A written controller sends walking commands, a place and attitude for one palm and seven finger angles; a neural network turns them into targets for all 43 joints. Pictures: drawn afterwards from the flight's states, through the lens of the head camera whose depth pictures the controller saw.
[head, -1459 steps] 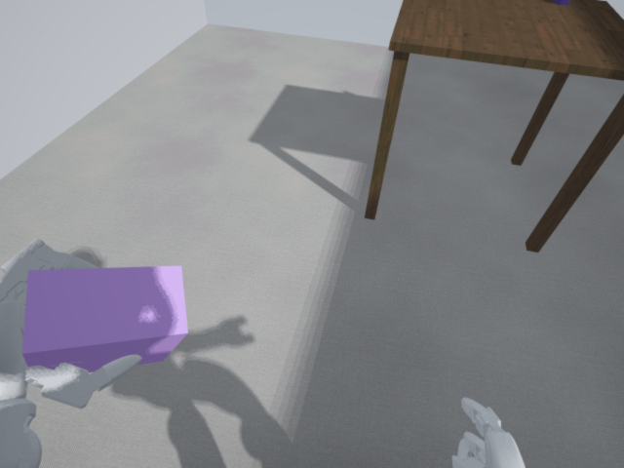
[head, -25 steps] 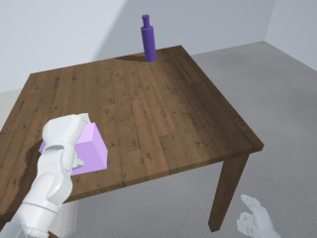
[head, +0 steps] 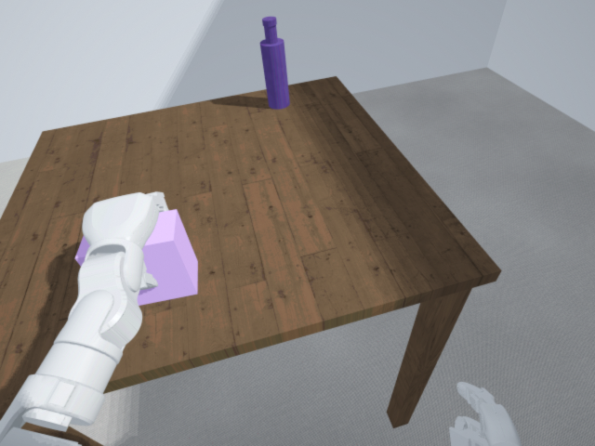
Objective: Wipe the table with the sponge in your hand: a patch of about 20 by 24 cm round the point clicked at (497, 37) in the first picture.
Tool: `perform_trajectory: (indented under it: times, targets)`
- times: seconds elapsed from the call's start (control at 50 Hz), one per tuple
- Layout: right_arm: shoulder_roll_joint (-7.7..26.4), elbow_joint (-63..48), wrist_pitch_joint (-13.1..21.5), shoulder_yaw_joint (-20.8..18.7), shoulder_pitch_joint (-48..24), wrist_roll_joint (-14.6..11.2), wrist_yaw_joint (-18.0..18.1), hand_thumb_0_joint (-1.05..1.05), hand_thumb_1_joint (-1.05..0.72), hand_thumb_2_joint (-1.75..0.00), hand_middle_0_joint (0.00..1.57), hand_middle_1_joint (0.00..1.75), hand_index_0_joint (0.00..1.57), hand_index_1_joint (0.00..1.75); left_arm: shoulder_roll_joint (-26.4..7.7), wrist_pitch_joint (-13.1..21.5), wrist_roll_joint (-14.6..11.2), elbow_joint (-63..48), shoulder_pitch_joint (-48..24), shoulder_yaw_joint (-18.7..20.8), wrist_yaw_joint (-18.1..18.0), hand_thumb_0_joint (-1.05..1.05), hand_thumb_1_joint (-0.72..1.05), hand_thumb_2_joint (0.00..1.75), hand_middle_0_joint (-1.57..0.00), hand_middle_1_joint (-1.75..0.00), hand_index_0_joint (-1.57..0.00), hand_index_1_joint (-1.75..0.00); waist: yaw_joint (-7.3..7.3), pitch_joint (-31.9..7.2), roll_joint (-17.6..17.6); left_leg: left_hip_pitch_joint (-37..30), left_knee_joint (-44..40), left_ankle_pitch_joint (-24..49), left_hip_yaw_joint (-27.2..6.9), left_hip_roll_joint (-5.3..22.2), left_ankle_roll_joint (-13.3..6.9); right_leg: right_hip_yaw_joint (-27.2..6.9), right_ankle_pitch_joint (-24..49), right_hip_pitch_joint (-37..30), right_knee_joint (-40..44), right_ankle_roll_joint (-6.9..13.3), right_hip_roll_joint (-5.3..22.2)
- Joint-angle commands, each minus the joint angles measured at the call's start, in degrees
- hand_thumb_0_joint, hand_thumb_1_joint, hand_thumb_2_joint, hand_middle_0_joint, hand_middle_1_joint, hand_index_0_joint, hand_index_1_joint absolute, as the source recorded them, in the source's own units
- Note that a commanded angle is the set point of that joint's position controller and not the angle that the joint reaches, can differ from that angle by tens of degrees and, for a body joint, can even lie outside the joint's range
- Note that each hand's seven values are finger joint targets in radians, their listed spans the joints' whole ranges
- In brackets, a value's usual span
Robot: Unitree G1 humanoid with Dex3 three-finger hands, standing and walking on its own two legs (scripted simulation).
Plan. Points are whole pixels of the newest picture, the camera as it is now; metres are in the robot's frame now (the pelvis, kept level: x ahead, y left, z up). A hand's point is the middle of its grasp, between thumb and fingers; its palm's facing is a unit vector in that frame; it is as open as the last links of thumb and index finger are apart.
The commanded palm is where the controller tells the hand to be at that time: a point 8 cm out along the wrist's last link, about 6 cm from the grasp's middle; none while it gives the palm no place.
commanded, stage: wipe forward along the middle lane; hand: left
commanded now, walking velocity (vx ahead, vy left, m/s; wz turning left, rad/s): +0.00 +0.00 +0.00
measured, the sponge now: (149, 269) +0.33 +0.27 +0.06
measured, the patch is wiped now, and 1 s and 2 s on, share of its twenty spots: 0.90 0.90 0.90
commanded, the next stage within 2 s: slide back across to the first lane in 0.72 s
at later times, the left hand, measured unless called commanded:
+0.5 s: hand (150, 214) +0.39 +0.28 +0.11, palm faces -0.07 -0.01 -1.00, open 10.4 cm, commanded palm +0.38 +0.28 +0.15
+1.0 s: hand (141, 199) +0.43 +0.31 +0.12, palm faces -0.08 -0.01 -1.00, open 10.4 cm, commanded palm +0.40 +0.31 +0.17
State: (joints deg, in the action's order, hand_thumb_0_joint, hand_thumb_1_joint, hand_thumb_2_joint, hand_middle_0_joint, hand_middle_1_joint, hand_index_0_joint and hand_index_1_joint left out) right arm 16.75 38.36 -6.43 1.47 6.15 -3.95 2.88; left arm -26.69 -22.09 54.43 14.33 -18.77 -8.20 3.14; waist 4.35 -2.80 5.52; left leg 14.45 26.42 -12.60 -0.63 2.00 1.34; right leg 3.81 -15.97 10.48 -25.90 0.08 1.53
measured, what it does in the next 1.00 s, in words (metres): stands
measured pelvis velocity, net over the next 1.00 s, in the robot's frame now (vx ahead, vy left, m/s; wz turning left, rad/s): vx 0.02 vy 0.01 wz -0.02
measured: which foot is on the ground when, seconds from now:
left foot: down 0.00-1.00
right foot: down 0.00-1.00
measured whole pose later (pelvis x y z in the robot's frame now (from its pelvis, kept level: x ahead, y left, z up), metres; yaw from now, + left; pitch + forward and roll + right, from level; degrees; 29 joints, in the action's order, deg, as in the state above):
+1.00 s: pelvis +0.02 +0.01 +0.00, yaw -1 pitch +6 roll -1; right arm 17.6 39.5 -8.6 -0.5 12.1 -3.7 2.7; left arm -33.2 -10.6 56.6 39.7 -35.6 -0.9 3.4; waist -0.2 -3.6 4.3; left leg 18.6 26.7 -13.8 0.3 2.5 0.9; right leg 2.8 -15.3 13.9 -23.6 -0.3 1.0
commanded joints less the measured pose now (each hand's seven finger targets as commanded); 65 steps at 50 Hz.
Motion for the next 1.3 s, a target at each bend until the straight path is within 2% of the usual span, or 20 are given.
perform_trajectory:
  times: [0.0, 0.04, 0.1, 0.18, 0.2, 0.24, 0.3, 0.32, 0.46, 0.5, 0.56, 0.6, 0.66, 0.7, 0.76, 0.9, 1.0, 1.06, 1.1, 1.28]
  targets:
    - [7.2, -8.5, 2.4, -2.3, -8.9, 0.2, 0.5, 0.00, -0.90, -0.90, 0.20, 0.30, 0.20, 0.30, -13.1, 0.3, 0.8, -2.1, -14.2, 6.8, -1.0, 0.00, 0.10, 1.30, -1.20, -1.60, -1.20, -1.60, -0.63, -9.4, -8.3, -4.8, -2.0, 10.2, 1.6, -3.8, -3.7, -0.6, 13.3, -1.4, 4.1, 3.1, -3.6]
    - [6.9, -7.9, 2.4, -2.0, -8.2, -0.1, 0.8, 0.00, -0.90, -0.90, 0.20, 0.30, 0.20, 0.30, -10.0, 0.1, 1.1, 1.0, -18.6, 3.2, -0.9, 0.00, 0.10, 1.30, -1.20, -1.60, -1.20, -1.60, -2.05, -7.0, -8.4, -4.1, -2.0, 8.8, 1.8, -3.9, -3.7, 0.1, 11.2, 0.9, 4.4, 2.9, -3.6]
    - [7.3, -7.5, 2.4, -2.1, -7.7, -0.2, 0.9, 0.00, -0.90, -0.90, 0.20, 0.30, 0.20, 0.30, -12.1, 0.6, 1.9, 2.2, -22.4, 4.3, -0.9, 0.00, 0.10, 1.30, -1.20, -1.60, -1.20, -1.60, -2.05, -7.8, -5.9, -4.7, -2.6, 7.6, 1.2, -3.7, -3.5, -0.2, 8.6, 1.6, 4.8, 3.5, -3.8]
    - [7.1, -6.9, 2.2, -2.1, -6.3, -0.2, 1.1, 0.00, -0.90, -0.90, 0.20, 0.30, 0.20, 0.30, -10.5, 1.3, 2.1, 6.4, -26.4, 1.9, -0.5, 0.00, 0.10, 1.30, -1.20, -1.60, -1.20, -1.60, -2.88, -8.5, -6.1, -4.4, -2.1, 7.5, 1.3, -3.9, -3.6, 0.1, 9.0, 2.0, 4.8, 3.3, -3.6]
    - [7.3, -6.8, 2.4, -2.1, -6.0, -0.3, 1.1, 0.00, -0.90, -0.90, 0.20, 0.30, 0.20, 0.30, -12.8, 1.6, 2.3, 7.1, -27.5, 3.8, -0.5, 0.00, 0.10, 1.30, -1.20, -1.60, -1.20, -1.60, -2.81, -9.2, -5.8, -4.5, -2.5, 7.0, 1.1, -3.8, -3.5, -0.2, 8.2, 1.7, 5.1, 3.5, -3.7]
    - [7.3, -6.7, 2.5, -2.2, -4.8, -0.1, 1.2, 0.00, -0.90, -0.90, 0.20, 0.30, 0.20, 0.30, -11.5, 2.4, 2.4, 9.1, -29.4, 2.4, -0.5, 0.00, 0.10, 1.30, -1.20, -1.60, -1.20, -1.60, -3.15, -10.3, -6.3, -4.6, -1.8, 8.2, 1.2, -4.0, -3.7, 0.0, 9.9, 1.5, 4.6, 3.5, -3.7]
    - [7.8, -6.4, 2.0, -2.4, -3.6, 0.0, 1.1, 0.00, -0.90, -0.90, 0.20, 0.30, 0.20, 0.30, -15.1, 3.5, 3.1, 11.5, -29.9, 5.6, -0.7, 0.00, 0.10, 1.30, -1.20, -1.60, -1.20, -1.60, -2.72, -11.6, -6.0, -4.1, -1.9, 9.2, 1.0, -3.8, -3.5, -0.3, 11.3, 0.6, 4.6, 3.6, -3.7]
    - [7.5, -6.6, 2.1, -2.5, -3.3, 0.0, 1.1, 0.00, -0.90, -0.90, 0.20, 0.30, 0.20, 0.30, -13.1, 4.0, 3.1, 11.3, -30.9, 3.6, -0.7, 0.00, 0.10, 1.30, -1.20, -1.60, -1.20, -1.60, -3.17, -12.5, -6.7, -4.3, -1.4, 9.7, 1.2, -4.1, -3.7, -0.2, 12.2, 0.3, 4.3, 3.4, -3.6]
    - [7.9, -6.0, 1.4, -3.3, -1.0, 0.1, 0.4, 0.00, -0.90, -0.90, 0.20, 0.30, 0.20, 0.30, -13.0, 5.8, 2.9, 14.4, -30.4, 4.3, -1.3, 0.00, 0.10, 1.30, -1.20, -1.60, -1.20, -1.60, -3.32, -13.0, -6.7, -4.0, -0.6, 12.9, 1.4, -3.9, -3.9, 0.0, 17.3, 0.0, 3.7, 3.5, -3.8]
    - [8.3, -6.0, 1.0, -3.5, -1.0, 0.3, 0.5, 0.00, -0.90, -0.90, 0.20, 0.30, 0.20, 0.30, -17.2, 6.2, 2.9, 14.7, -29.5, 8.3, -1.6, 0.00, 0.10, 1.30, -1.20, -1.60, -1.20, -1.60, -2.51, -14.1, -7.6, -3.4, -0.8, 13.7, 1.2, -3.9, -3.9, -0.4, 18.7, -1.6, 3.8, 3.5, -3.7]
    - [8.3, -5.1, 0.9, -3.6, -0.2, 0.1, 0.5, 0.00, -0.90, -0.90, 0.20, 0.30, 0.20, 0.30, -15.3, 6.4, 2.8, 16.9, -32.3, 5.9, -1.8, 0.00, 0.10, 1.30, -1.20, -1.60, -1.20, -1.60, -4.02, -11.6, -8.5, -2.6, -0.6, 12.3, 1.9, -4.0, -4.2, -0.4, 18.4, 0.1, 4.2, 2.9, -3.6]
    - [8.7, -5.1, 0.6, -3.7, -0.2, 0.2, 0.5, 0.00, -0.90, -0.90, 0.20, 0.30, 0.20, 0.30, -18.8, 6.7, 3.5, 16.8, -32.2, 8.7, -1.7, 0.00, 0.10, 1.30, -1.20, -1.60, -1.20, -1.60, -3.17, -12.8, -7.2, -2.6, -0.9, 13.4, 1.6, -4.0, -4.0, -0.6, 18.9, -0.8, 4.0, 3.3, -3.6]
    - [8.5, -4.5, 0.6, -3.8, 0.8, 0.1, 0.5, 0.00, -0.90, -0.90, 0.20, 0.30, 0.20, 0.30, -16.7, 6.9, 3.9, 19.0, -35.0, 5.9, -1.7, 0.00, 0.10, 1.30, -1.20, -1.60, -1.20, -1.60, -4.47, -12.0, -6.8, -2.9, -0.5, 13.0, 2.0, -4.0, -4.2, -0.3, 18.2, 0.6, 4.2, 3.1, -3.7]
    - [8.7, -4.4, 0.5, -3.7, 0.9, 0.2, 0.7, 0.00, -0.90, -0.90, 0.20, 0.30, 0.20, 0.30, -20.7, 7.4, 4.1, 19.9, -35.9, 9.0, -1.5, 0.00, 0.10, 1.30, -1.20, -1.60, -1.20, -1.60, -3.79, -13.3, -6.1, -2.6, -0.7, 13.5, 1.7, -4.0, -4.2, -0.9, 18.9, -0.4, 4.3, 3.3, -3.5]
    - [8.8, -3.7, 0.4, -3.9, 2.4, 0.3, 0.7, 0.00, -0.90, -0.90, 0.20, 0.30, 0.20, 0.30, -19.6, 8.2, 4.6, 22.7, -37.4, 7.6, -1.4, 0.00, 0.10, 1.30, -1.20, -1.60, -1.20, -1.60, -4.75, -13.6, -6.5, -2.6, 0.1, 14.2, 2.2, -4.0, -4.2, -0.7, 20.7, -0.2, 3.7, 3.1, -3.5]
    - [8.5, -5.9, 0.2, -4.3, 1.9, 0.4, 0.4, 0.00, -0.90, -0.90, 0.20, 0.30, 0.20, 0.30, -24.7, 10.8, 4.5, 18.0, -34.8, 12.3, -1.3, 0.00, 0.10, 1.30, -1.20, -1.60, -1.20, -1.60, -2.50, -18.3, -3.3, -4.1, 0.0, 18.3, 1.8, -4.1, -4.4, -0.8, 23.9, -3.8, 3.1, 3.7, -3.5]
    - [8.7, -7.1, 0.1, -4.3, 0.8, 0.2, 0.1, 0.00, -0.90, -0.90, 0.20, 0.30, 0.20, 0.30, -28.1, 11.1, 3.0, 11.7, -32.8, 15.8, -1.5, 0.00, 0.10, 1.30, -1.20, -1.60, -1.20, -1.60, -1.71, -19.3, -3.2, -4.9, 0.0, 21.0, 1.7, -4.0, -4.6, -0.7, 26.4, -5.9, 2.6, 3.7, -3.6]
    - [8.7, -6.7, 0.3, -4.4, 0.7, 0.0, 0.0, 0.00, -0.90, -0.90, 0.20, 0.30, 0.20, 0.30, -27.5, 10.4, 2.7, 11.5, -32.2, 15.3, -1.7, 0.00, 0.10, 1.30, -1.20, -1.60, -1.20, -1.60, -2.37, -16.3, -3.1, -5.2, -0.3, 19.9, 1.9, -3.9, -4.8, -0.2, 23.8, -4.1, 3.3, 3.4, -3.8]
    - [8.7, -7.3, 0.7, -4.2, -0.3, 0.0, 0.1, 0.00, -0.90, -0.90, 0.20, 0.30, 0.20, 0.30, -30.2, 10.6, 2.3, 8.0, -33.3, 17.4, -1.4, 0.00, 0.10, 1.30, -1.20, -1.60, -1.20, -1.60, -1.78, -17.5, -2.4, -6.0, -0.5, 21.4, 1.5, -4.1, -4.9, -0.4, 25.0, -5.2, 3.3, 3.7, -3.8]
    - [8.8, -6.3, 1.6, -4.0, 0.9, -0.1, 1.0, 0.00, -0.90, -0.90, 0.20, 0.30, 0.20, 0.30, -31.0, 12.8, 1.4, 7.6, -36.4, 16.3, 1.9, 0.00, 0.10, 1.30, -1.20, -1.60, -1.20, -1.60, -4.01, -16.2, -0.8, -8.8, -0.3, 20.8, 1.0, -4.2, -4.9, 0.1, 22.2, -2.4, 4.7, 3.6, -3.9]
